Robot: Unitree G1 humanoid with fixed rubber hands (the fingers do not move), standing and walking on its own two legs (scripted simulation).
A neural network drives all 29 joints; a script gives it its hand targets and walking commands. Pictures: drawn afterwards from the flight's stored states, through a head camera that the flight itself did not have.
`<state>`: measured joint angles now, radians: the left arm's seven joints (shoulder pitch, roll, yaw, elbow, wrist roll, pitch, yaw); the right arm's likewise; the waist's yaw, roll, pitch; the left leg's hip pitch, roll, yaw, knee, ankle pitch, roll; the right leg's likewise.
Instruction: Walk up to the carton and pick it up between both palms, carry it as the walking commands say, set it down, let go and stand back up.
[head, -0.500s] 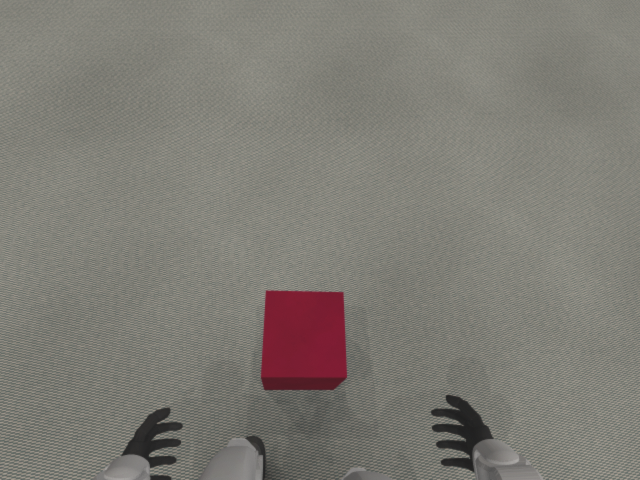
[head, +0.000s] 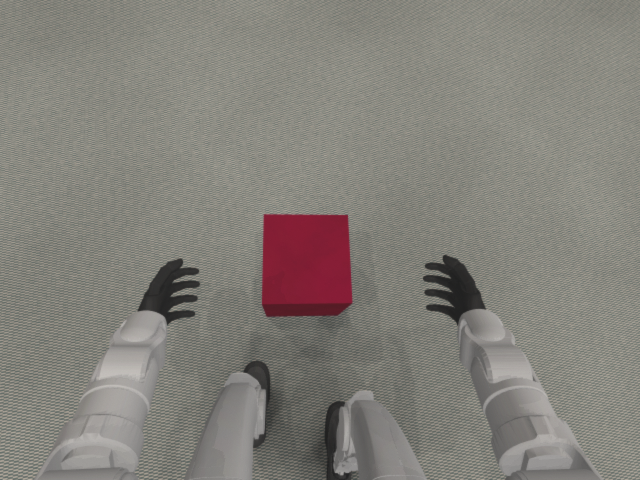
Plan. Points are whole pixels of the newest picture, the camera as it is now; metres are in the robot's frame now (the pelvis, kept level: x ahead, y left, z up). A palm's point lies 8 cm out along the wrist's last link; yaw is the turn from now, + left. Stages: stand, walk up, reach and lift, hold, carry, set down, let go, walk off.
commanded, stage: reach and lift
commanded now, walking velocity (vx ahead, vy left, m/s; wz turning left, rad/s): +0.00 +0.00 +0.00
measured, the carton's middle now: (304, 269) +0.48 -0.01 -0.58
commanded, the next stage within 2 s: none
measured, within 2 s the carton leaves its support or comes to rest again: neither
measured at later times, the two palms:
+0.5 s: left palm (188, 216) +0.46 +0.19 -0.15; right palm (433, 225) +0.45 -0.19 -0.15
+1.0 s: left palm (210, 220) +0.48 +0.17 -0.24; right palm (420, 234) +0.47 -0.20 -0.23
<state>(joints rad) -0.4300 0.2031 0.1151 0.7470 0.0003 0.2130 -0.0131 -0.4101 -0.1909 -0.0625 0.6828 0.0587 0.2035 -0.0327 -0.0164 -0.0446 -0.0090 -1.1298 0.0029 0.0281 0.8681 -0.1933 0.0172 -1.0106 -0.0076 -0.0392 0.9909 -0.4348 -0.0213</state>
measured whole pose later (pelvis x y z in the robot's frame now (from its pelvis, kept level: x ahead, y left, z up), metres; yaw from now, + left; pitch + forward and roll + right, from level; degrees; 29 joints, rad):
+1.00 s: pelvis -0.01 +0.01 -0.07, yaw -3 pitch +50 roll -1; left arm -1.07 0.20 0.32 0.86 0.00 0.04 0.07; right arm -1.06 -0.24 -0.23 0.85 0.05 0.05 -0.01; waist -0.01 0.00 0.01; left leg -1.72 0.01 0.03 1.05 -0.20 0.04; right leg -1.61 0.01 -0.01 1.19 -0.45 -0.01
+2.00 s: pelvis -0.07 +0.01 -0.30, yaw -3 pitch +37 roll -1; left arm -1.63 0.35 0.27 1.18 -0.10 0.05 0.15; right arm -1.52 -0.35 -0.07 1.07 0.25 0.09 -0.11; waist -0.01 0.00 0.53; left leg -2.26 0.02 0.03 1.95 -0.34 0.03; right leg -2.11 0.01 -0.01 2.14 -0.68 0.00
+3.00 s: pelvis -0.07 +0.01 -0.32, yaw -3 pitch +34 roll +0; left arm -1.64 0.34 0.16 1.26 -0.15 0.04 0.14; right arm -1.59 -0.32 0.01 1.13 0.27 0.08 -0.12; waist -0.01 -0.01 0.52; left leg -2.27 0.02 0.03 2.02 -0.34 0.03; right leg -2.11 0.01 -0.01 2.21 -0.69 0.00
